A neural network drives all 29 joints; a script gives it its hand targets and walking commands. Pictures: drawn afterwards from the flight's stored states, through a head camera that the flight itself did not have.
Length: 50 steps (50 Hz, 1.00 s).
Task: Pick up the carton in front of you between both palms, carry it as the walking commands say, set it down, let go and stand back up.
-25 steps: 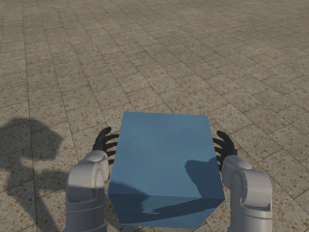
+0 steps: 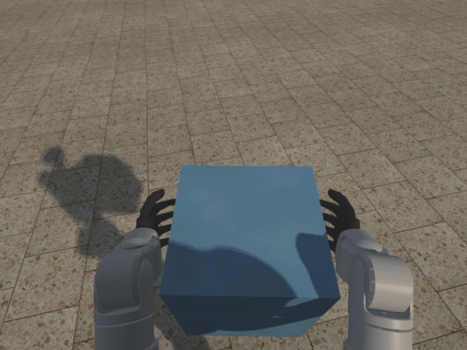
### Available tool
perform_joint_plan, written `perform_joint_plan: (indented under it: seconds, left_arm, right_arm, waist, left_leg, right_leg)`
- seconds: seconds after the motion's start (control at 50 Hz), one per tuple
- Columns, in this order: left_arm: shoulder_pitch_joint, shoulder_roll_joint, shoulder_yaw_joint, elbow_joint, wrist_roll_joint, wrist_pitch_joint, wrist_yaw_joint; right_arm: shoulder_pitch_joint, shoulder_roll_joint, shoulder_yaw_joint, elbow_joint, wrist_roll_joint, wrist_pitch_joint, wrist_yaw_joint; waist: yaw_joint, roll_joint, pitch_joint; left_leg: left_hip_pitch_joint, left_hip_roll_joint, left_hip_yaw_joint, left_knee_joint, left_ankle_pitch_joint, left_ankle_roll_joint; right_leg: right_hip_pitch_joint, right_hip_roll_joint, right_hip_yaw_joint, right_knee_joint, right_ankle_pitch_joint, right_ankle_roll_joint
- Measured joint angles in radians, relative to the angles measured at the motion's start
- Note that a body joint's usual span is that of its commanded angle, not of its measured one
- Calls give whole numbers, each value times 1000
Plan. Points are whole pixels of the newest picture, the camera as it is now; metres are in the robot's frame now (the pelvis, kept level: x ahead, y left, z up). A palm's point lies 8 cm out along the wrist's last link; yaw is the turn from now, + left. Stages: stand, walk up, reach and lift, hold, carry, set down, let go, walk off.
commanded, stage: carry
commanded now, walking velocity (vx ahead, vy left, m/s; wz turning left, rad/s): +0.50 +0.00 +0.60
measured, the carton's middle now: (244, 256) +0.27 +0.00 +0.03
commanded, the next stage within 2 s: none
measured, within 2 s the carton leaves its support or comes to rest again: neither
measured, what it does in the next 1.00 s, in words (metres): walks ahead: right foot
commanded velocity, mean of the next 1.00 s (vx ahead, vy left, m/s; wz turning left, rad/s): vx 0.50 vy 0.00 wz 0.00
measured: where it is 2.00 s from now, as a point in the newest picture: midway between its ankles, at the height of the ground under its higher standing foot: (219, 166)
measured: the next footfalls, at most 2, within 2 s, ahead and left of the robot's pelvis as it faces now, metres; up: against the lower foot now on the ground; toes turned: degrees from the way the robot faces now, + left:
right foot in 0.52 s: +0.54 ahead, -0.09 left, +0.00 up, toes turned -2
left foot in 1.02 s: +0.84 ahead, +0.17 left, +0.00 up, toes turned +20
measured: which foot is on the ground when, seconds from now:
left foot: down 0.00-0.56, up 0.58-1.00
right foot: down 0.00-0.04, up 0.06-0.50, down 0.52-1.00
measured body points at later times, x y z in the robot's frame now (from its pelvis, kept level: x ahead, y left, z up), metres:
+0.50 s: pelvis +0.33 -0.01 +0.01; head +0.33 -0.01 +0.46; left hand +0.59 +0.19 +0.10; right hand +0.63 -0.11 +0.11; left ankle +0.14 +0.06 -0.72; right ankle +0.49 -0.10 -0.71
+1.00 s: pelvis +0.66 +0.04 +0.01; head +0.66 +0.04 +0.46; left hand +0.92 +0.24 +0.10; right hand +0.96 -0.06 +0.10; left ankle +0.79 +0.17 -0.71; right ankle +0.50 -0.09 -0.72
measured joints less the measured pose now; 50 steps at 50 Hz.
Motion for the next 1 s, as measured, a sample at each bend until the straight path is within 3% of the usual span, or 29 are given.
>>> perform_joint_plan:
  seconds: [0.02,0.04,0.08,0.12,0.18,0.28,0.38,0.48,0.52,0.58,0.62,0.66,0.84,1.0]
  left_arm:
    - [-8,2,7,13,3,6,-2]
    - [-23,2,19,34,6,9,-3]
    - [-41,-2,36,75,14,9,-5]
    - [-38,-5,38,95,22,11,-6]
    - [-28,-3,27,102,24,10,-6]
    - [-10,-1,15,67,17,-14,-6]
    - [-8,0,12,2,5,-15,-1]
    - [-17,-1,14,-13,1,4,0]
    - [-32,-3,13,6,3,12,0]
    - [-62,-9,3,94,13,-12,-1]
    - [-59,-9,1,122,15,-14,-1]
    - [-40,-6,-1,119,14,-14,-1]
    - [-4,-1,2,5,-3,-24,-1]
    - [-16,-2,-3,16,8,4,-4]
  right_arm:
    - [-8,1,0,22,-1,0,0]
    - [-22,3,-4,48,-4,-4,0]
    - [-41,6,-17,99,-4,-12,0]
    - [-38,7,-23,126,-1,-14,0]
    - [-20,4,-19,126,1,-17,0]
    - [-4,1,-7,89,5,-37,-1]
    - [-5,2,1,29,10,-39,0]
    - [-8,2,2,6,5,-20,0]
    - [-9,2,-7,9,3,-10,0]
    - [-19,-1,-48,51,4,-13,1]
    - [-13,2,-56,70,2,-13,1]
    - [-6,1,-45,80,0,-12,1]
    - [3,0,-1,4,2,-29,0]
    - [5,0,-11,5,3,-7,0]
  waist:
    - [-14,-16,-5]
    - [-29,-30,-4]
    - [-39,-32,10]
    - [-37,-25,28]
    - [-24,-13,44]
    - [5,-6,45]
    - [22,-7,30]
    - [13,6,-6]
    - [5,14,-17]
    - [9,53,-7]
    - [6,41,12]
    - [4,31,28]
    - [12,12,38]
    - [12,-4,-13]
  left_leg:
    - [29,-23,5,7,-69,44]
    - [26,-39,3,51,-119,64]
    - [46,-49,-12,68,-154,61]
    - [99,-57,-32,15,-153,48]
    - [181,-59,-68,-86,-149,38]
    - [309,-51,-121,-222,-158,17]
    - [438,-36,-158,-297,-214,-16]
    - [563,-12,-184,-295,-335,-58]
    - [573,4,-195,-180,-424,-76]
    - [367,37,-230,331,-415,-78]
    - [212,30,-236,583,-377,-68]
    - [93,46,-218,646,-317,-67]
    - [-143,116,-167,262,-127,-113]
    - [-32,58,-63,-55,3,-76]
  right_leg:
    - [-29,-40,13,138,14,7]
    - [-100,-60,77,332,40,8]
    - [-283,-18,246,695,33,5]
    - [-433,16,323,838,70,-19]
    - [-592,16,349,744,145,-42]
    - [-731,-4,336,443,259,-28]
    - [-768,13,301,226,393,-24]
    - [-703,67,235,56,468,-65]
    - [-623,93,194,-24,483,-83]
    - [-610,113,160,68,403,-156]
    - [-562,109,156,43,362,-166]
    - [-503,109,158,-14,358,-156]
    - [-260,114,188,-197,292,-132]
    - [-52,88,207,-179,99,-54]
